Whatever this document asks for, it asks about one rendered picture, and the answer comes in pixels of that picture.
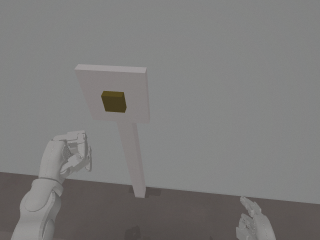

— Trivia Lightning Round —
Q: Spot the right robot hand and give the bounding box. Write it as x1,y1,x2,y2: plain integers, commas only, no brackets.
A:
236,196,276,240

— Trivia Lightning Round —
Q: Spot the panel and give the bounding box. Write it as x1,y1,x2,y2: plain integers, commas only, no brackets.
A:
74,64,150,198

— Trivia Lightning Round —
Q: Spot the button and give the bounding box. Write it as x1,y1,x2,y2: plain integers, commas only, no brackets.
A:
101,91,127,113

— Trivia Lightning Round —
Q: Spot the robot left forearm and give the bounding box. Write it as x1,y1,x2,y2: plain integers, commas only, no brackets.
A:
11,177,64,240

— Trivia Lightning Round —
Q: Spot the left robot hand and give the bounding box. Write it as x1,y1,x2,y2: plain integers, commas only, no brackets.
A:
38,130,92,185

